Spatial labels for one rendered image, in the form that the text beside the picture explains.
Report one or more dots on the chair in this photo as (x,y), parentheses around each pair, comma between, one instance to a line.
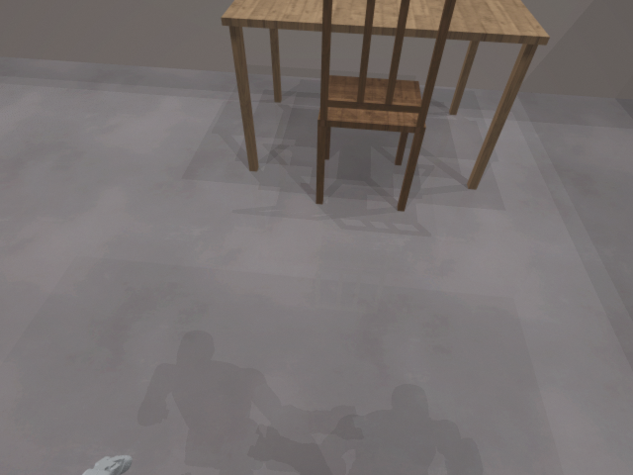
(373,103)

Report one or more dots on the table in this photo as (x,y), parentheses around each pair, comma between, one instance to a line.
(499,21)

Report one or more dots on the robot left hand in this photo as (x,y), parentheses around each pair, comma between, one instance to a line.
(111,466)

